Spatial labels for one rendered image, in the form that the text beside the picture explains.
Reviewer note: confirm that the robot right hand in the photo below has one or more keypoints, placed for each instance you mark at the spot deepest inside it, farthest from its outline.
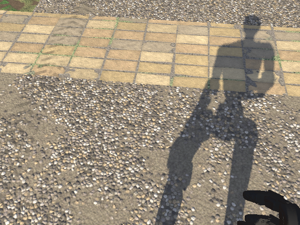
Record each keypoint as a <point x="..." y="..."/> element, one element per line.
<point x="288" y="213"/>

